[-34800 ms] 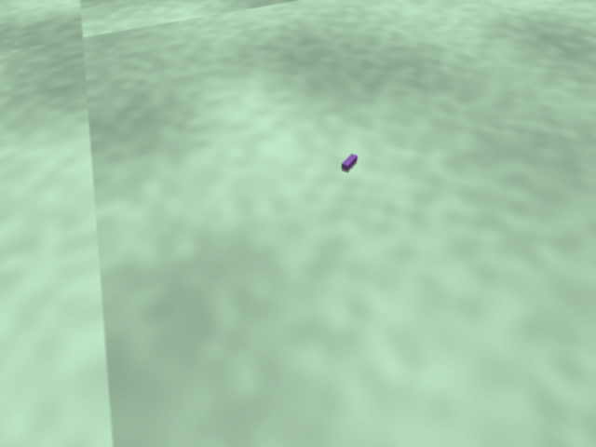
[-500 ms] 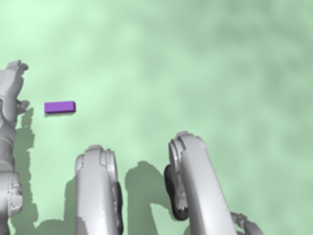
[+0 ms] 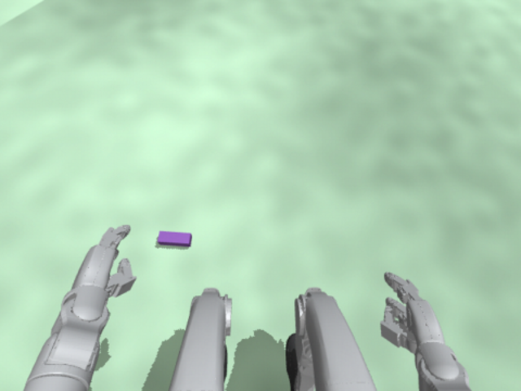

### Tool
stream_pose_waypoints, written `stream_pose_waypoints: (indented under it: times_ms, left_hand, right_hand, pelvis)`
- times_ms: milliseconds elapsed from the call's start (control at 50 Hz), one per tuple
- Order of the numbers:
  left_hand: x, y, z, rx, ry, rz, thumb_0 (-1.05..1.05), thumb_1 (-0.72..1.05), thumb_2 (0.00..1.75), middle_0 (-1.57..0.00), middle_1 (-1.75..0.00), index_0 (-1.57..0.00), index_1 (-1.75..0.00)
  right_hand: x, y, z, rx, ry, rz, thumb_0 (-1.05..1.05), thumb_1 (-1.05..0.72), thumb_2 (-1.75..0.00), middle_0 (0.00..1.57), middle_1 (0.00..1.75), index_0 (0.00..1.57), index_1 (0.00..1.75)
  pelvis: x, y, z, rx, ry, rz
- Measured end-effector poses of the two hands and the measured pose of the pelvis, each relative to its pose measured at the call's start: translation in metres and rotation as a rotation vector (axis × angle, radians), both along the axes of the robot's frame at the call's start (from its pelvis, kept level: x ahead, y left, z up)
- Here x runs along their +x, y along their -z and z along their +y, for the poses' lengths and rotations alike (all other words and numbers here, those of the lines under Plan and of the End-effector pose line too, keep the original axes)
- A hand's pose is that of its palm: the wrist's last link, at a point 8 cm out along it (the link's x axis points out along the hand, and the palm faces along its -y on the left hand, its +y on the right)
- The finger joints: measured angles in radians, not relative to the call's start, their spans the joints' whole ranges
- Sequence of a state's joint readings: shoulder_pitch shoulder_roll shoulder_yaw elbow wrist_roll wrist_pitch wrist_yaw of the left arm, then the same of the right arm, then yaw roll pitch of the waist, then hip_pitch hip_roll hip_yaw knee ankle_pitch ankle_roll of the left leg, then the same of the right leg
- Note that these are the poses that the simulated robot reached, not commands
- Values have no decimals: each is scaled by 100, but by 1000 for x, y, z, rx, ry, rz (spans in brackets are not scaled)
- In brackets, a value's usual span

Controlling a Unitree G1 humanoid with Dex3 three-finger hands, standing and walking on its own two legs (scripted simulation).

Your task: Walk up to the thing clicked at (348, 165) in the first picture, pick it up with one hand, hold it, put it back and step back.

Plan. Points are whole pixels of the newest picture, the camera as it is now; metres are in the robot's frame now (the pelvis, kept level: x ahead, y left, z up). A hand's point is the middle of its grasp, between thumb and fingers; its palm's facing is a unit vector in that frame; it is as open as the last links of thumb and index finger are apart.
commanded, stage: home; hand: left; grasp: from above
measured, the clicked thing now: (175, 239) +0.50 +0.26 -0.54
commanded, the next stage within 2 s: none
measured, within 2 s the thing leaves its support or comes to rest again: neither
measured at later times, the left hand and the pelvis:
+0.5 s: hand (113, 299) +0.23 +0.18 +0.10, palm faces +0.10 -0.97 -0.21, open 7.4 cm; pelvis +0.06 -0.01 +0.15, yaw +2 degrees
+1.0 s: hand (109, 313) +0.22 +0.17 +0.11, palm faces +0.10 -0.97 -0.21, open 7.4 cm; pelvis +0.07 -0.01 +0.16, yaw +3 degrees
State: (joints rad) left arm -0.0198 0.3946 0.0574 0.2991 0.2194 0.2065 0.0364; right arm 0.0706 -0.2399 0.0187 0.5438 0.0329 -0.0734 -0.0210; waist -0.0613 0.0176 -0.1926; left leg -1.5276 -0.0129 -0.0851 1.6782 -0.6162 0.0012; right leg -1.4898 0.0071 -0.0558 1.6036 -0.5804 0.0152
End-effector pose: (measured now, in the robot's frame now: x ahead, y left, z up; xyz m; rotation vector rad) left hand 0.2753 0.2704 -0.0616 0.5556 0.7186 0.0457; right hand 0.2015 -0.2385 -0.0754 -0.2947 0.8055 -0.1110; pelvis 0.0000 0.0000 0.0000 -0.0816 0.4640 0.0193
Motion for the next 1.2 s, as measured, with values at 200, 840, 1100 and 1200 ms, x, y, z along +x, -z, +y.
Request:
stream_pose_waypoints:
  times_ms: [200, 840, 1100, 1200]
  left_hand:
    - [-29, -80, -20, -172, -192, 42, 1, 90, 89, -21, -30, -21, -30]
    - [-82, -194, -48, -322, -287, 51, 1, 90, 90, -20, -30, -20, -30]
    - [-75, -195, -47, -309, -278, 47, 1, 90, 90, -20, -30, -20, -30]
    - [-70, -195, -45, -313, -270, 44, 1, 90, 90, -20, -30, -20, -30]
  right_hand:
    - [-8, -71, 8, 26, 56, -38, 1, -90, -90, 20, 30, 20, 30]
    - [31, -184, -4, -21, 53, -303, 1, -90, -90, 20, 30, 20, 30]
    - [23, -173, -4, -25, 72, -244, 1, -90, -90, 20, 30, 20, 30]
    - [20, -172, -4, -29, 85, -236, 2, -90, -90, 20, 30, 20, 30]
  pelvis:
    - [24, -73, -4, 17, -13, -104]
    - [62, -155, -13, 48, -37, -303]
    - [68, -155, -11, 46, -32, -295]
    - [70, -155, -9, 45, -29, -296]
